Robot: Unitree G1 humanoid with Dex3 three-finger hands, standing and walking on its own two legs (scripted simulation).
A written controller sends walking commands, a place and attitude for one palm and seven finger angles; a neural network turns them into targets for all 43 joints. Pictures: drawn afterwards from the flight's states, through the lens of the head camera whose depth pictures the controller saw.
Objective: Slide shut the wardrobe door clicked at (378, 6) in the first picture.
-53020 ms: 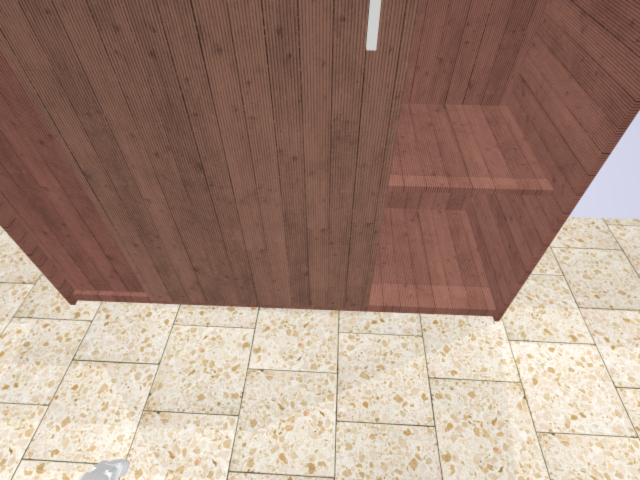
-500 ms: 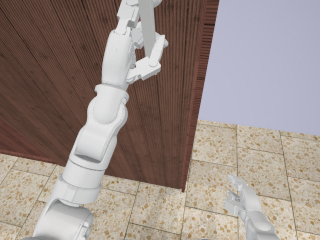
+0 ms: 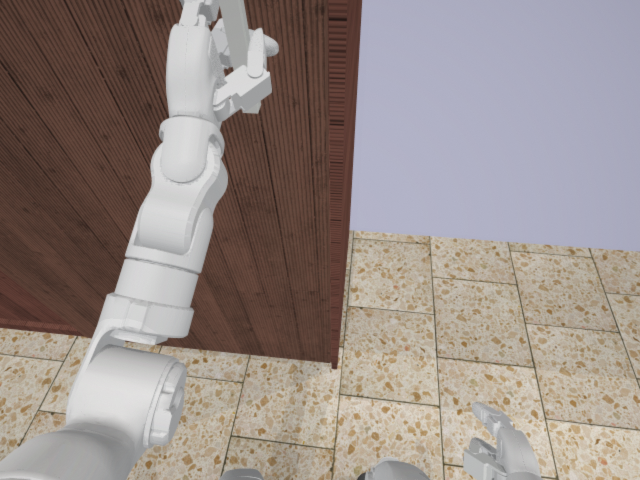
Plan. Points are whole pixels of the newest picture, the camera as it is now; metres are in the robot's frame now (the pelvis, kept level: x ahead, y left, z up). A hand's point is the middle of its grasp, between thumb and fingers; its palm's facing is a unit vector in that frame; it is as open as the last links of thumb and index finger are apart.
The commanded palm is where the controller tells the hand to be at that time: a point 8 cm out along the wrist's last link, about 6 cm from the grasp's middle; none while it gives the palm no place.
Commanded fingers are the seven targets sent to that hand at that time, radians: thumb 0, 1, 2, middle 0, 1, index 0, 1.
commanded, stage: step sideways, sliding the door along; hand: left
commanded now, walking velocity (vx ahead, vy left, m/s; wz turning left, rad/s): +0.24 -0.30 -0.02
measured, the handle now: (243, 33) +0.47 +0.13 +0.29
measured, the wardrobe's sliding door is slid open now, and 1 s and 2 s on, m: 0.00 0.00 0.00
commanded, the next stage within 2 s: stop walking and hold the door there in 0.30 s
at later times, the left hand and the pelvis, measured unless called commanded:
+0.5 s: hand (268, 72) +0.43 +0.10 +0.27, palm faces +0.24 -0.96 -0.12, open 6.8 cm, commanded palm +0.40 +0.14 +0.27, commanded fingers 0.00 0.90 0.90 -0.45 -1.40 -0.45 -1.40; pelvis +0.01 -0.09 +0.01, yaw +3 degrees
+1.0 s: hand (268, 67) +0.43 +0.10 +0.28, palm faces +0.20 -0.98 -0.05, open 6.5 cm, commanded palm +0.40 +0.13 +0.27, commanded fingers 0.00 0.90 0.90 -0.45 -1.40 -0.45 -1.40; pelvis +0.03 -0.06 +0.02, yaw -2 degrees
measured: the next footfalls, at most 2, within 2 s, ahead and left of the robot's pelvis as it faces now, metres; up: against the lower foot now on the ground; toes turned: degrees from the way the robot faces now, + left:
left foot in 0.20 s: +0.04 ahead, +0.16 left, +0.00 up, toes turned +6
right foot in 0.40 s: +0.10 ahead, -0.18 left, +0.00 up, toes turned +2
